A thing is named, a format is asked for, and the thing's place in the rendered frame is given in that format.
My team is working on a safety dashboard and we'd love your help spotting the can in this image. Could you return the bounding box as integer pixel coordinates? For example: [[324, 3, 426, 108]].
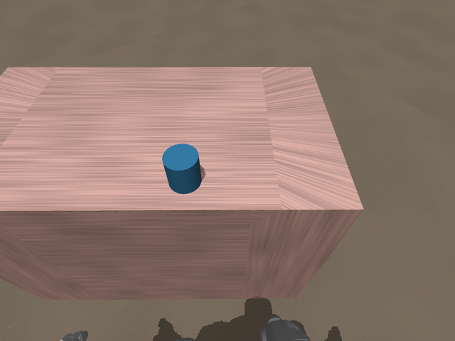
[[162, 144, 202, 194]]

